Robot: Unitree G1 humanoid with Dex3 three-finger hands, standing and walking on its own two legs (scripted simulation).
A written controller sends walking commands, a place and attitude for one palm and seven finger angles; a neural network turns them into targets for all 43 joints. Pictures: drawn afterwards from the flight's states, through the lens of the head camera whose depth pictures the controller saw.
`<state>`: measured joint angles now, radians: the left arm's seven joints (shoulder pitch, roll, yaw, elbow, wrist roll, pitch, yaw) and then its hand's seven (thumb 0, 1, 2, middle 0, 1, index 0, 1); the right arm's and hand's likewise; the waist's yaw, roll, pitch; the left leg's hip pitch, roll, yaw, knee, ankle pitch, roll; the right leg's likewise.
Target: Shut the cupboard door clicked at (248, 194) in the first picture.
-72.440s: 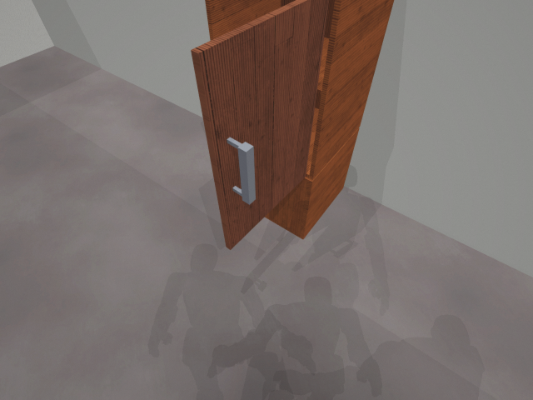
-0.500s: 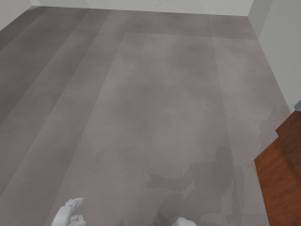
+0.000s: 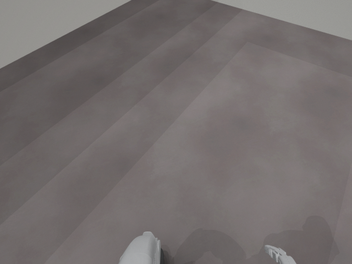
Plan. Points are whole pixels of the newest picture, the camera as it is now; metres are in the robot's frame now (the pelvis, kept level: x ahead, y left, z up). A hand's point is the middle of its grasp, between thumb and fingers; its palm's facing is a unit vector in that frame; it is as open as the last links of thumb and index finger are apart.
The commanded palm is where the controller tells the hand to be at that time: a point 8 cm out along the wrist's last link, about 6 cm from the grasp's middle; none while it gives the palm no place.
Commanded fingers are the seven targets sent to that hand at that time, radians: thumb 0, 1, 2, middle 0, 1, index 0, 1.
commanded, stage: walk to a spot facing it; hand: left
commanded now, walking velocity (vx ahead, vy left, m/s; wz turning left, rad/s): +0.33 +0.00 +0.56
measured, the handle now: out of the picture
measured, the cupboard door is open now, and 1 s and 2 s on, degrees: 8 8 8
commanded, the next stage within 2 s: turn to face it in 0.38 s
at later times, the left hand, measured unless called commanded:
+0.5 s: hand (106, 195) +0.30 +0.24 -0.15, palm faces +0.16 -0.97 -0.18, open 7.4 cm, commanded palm none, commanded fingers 0.00 0.90 0.90 -0.20 -0.30 -0.20 -0.30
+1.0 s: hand (113, 186) +0.33 +0.23 -0.17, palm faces +0.10 -0.97 -0.24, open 7.3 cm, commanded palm none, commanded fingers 0.00 0.90 0.90 -0.20 -0.30 -0.20 -0.30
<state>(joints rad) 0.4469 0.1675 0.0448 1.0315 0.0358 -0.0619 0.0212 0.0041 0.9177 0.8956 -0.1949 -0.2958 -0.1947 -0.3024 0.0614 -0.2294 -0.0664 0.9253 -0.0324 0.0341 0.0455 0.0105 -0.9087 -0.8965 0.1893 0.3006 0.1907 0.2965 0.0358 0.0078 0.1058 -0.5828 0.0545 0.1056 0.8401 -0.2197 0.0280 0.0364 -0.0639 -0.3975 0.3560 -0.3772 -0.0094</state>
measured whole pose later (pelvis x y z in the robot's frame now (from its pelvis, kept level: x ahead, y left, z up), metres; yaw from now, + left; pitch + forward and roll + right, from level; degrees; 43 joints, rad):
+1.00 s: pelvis +0.31 +0.04 +0.00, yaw +1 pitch +1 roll +0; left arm 0.27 0.19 0.08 0.97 0.03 0.03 0.01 0.00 0.92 0.90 -0.20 -0.30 -0.20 -0.30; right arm 0.11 -0.18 -0.05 0.92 -0.01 0.02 -0.03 0.01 -0.91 -0.90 0.19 0.30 0.20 0.30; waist 0.04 0.00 0.07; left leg -0.42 0.04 -0.02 0.76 -0.38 -0.06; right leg -0.30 0.05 0.08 0.47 -0.18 -0.03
